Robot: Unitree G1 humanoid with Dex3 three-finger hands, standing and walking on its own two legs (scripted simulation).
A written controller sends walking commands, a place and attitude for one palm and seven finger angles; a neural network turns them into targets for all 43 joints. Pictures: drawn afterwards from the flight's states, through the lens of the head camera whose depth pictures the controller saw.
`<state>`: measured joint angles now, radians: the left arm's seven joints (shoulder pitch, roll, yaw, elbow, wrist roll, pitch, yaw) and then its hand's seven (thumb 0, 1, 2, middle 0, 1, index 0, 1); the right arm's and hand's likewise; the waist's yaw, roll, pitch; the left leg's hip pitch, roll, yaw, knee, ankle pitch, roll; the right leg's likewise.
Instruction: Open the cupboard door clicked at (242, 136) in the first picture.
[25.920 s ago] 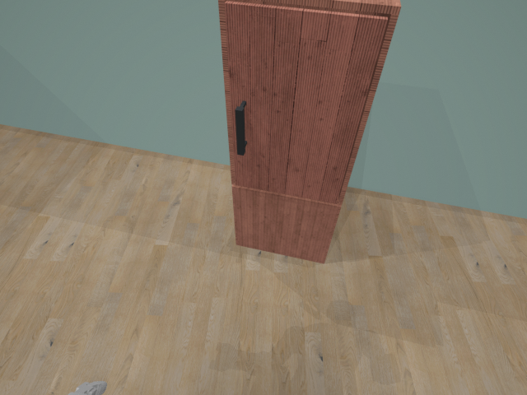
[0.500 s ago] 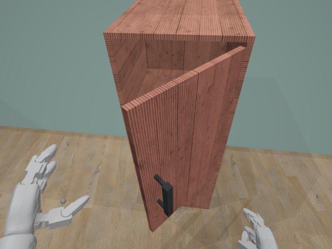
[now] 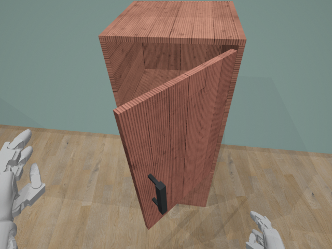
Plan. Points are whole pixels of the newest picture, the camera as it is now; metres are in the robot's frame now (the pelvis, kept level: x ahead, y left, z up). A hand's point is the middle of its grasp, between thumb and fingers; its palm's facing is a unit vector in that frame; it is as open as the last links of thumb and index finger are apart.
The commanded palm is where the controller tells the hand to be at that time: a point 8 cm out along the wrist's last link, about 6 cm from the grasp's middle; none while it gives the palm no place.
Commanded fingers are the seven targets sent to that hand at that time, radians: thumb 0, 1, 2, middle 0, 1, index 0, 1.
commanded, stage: draw the hand back to the body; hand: left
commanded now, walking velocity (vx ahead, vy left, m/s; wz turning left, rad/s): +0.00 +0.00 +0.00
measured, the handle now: (157, 194) +0.30 +0.07 -0.08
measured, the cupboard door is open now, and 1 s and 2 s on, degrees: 50 50 50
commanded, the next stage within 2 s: step back with the hand held close in 0.12 s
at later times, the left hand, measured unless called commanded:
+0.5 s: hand (49, 182) +0.19 +0.24 +0.15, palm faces +0.35 -0.80 -0.49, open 7.4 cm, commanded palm +0.13 +0.29 +0.17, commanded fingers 0.00 0.90 0.90 -0.20 -0.30 -0.20 -0.30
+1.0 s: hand out of the picture +0.12 +0.29 +0.16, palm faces +0.39 -0.76 -0.51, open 7.4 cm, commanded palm +0.05 +0.33 +0.17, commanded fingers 0.00 0.90 0.90 -0.20 -0.30 -0.20 -0.30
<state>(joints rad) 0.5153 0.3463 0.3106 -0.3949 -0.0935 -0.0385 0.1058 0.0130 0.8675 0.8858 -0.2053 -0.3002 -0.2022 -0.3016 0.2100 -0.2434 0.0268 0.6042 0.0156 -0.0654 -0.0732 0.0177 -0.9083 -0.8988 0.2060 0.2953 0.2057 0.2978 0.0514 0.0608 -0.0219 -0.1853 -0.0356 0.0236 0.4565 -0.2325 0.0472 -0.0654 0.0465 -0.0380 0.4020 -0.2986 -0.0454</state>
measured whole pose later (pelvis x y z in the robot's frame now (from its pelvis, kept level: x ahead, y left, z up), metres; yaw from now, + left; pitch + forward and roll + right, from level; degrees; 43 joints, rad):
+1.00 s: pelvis -0.08 +0.02 -0.01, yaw +2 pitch +0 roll -2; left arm 0.56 0.45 0.41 -0.50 -0.03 -0.17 0.14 0.02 0.89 0.90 -0.21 -0.30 -0.21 -0.30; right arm 0.21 -0.23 0.00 0.54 0.01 -0.01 -0.09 0.02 -0.91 -0.90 0.21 0.30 0.21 0.30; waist -0.01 0.02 0.02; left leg -0.38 -0.04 0.01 0.49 -0.13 0.08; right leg -0.26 0.07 0.00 0.51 -0.22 0.01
